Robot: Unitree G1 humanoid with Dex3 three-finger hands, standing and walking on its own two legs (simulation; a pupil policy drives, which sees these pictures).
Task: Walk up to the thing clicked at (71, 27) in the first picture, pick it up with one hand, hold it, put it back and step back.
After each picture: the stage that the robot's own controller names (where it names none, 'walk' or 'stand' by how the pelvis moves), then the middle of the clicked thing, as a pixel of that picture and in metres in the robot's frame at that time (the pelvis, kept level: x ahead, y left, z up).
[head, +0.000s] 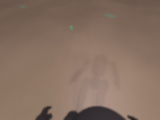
stand; (71, 28) +2.28 +0.60 -0.72
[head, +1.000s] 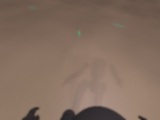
walk; (79, 33) +2.18 +0.27 -0.70
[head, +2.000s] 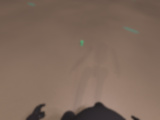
walk; (81, 43) +1.56 +0.13 -0.72
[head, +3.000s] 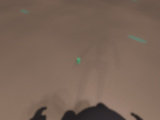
walk; (78, 61) +1.01 +0.18 -0.72
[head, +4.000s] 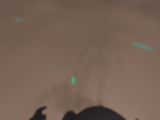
walk; (73, 80) +0.60 +0.23 -0.70
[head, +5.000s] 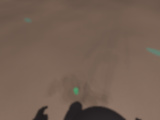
stand; (76, 91) +0.41 +0.21 -0.70
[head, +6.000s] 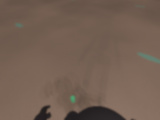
stand; (73, 99) +0.36 +0.20 -0.72
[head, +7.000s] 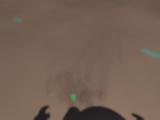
stand; (73, 97) +0.32 +0.20 -0.71
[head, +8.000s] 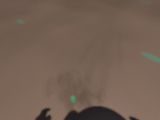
stand; (73, 98) +0.32 +0.20 -0.72
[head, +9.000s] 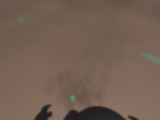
stand; (73, 98) +0.32 +0.19 -0.72
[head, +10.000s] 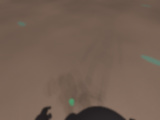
stand; (71, 102) +0.30 +0.21 -0.73
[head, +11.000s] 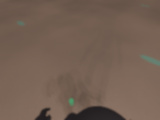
stand; (71, 101) +0.30 +0.21 -0.73
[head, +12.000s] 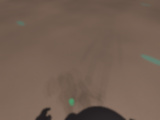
go down; (71, 102) +0.30 +0.21 -0.73
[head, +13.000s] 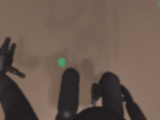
go down; (62, 62) +0.39 +0.23 -0.31
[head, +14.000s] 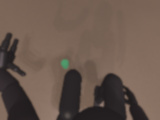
approach; (65, 64) +0.39 +0.22 -0.31
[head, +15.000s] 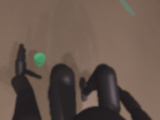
close in; (39, 59) +0.39 +0.25 -0.22
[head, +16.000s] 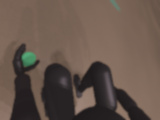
close; (28, 59) +0.38 +0.26 -0.22
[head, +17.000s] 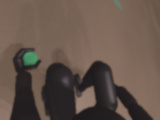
lift; (30, 59) +0.37 +0.25 -0.22
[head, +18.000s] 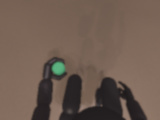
lift; (59, 70) +0.31 +0.21 -0.03
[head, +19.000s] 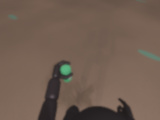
hold; (66, 73) +0.32 +0.17 +0.02
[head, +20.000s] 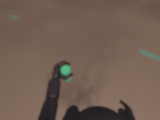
hold; (66, 73) +0.32 +0.17 +0.01
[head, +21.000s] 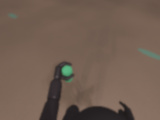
crouch; (67, 74) +0.32 +0.16 +0.00
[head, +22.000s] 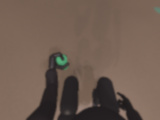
crouch; (62, 62) +0.39 +0.19 -0.09
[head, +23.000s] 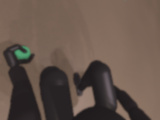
lower; (24, 55) +0.41 +0.27 -0.22
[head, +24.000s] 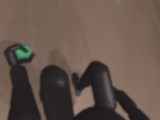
lower; (24, 54) +0.41 +0.27 -0.22
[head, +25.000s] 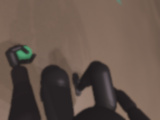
lower; (25, 55) +0.40 +0.27 -0.23
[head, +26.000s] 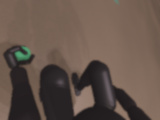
lower; (23, 56) +0.40 +0.26 -0.22
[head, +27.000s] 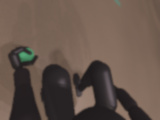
loosen; (27, 56) +0.40 +0.26 -0.22
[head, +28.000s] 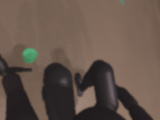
withdraw; (29, 56) +0.39 +0.25 -0.21
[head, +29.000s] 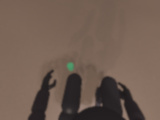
walk; (70, 66) +0.41 +0.19 -0.39
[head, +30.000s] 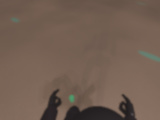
stand; (71, 98) +0.34 +0.18 -0.66
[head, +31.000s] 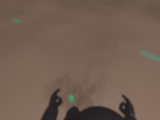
stand; (71, 98) +0.34 +0.20 -0.67
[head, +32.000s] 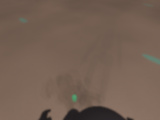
stand; (74, 98) +0.34 +0.17 -0.71
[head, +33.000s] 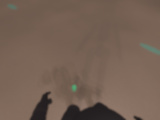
walk; (74, 88) +0.38 +0.15 -0.70
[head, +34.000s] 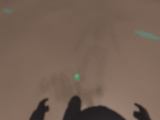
walk; (76, 77) +0.53 +0.18 -0.69
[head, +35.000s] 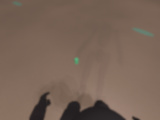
walk; (76, 61) +0.84 +0.22 -0.69
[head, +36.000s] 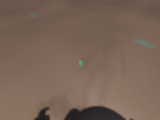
stand; (80, 64) +0.98 +0.18 -0.71
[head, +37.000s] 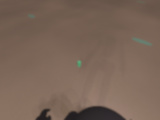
stand; (79, 63) +0.99 +0.20 -0.72
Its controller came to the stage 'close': yes
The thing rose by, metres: 0.71
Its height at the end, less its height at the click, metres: +0.00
